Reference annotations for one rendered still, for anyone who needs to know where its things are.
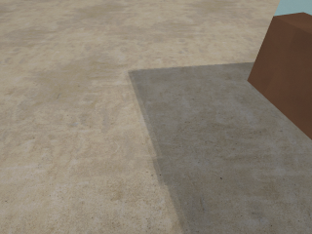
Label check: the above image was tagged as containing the pedestal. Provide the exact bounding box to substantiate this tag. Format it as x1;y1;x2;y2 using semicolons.
247;12;312;140

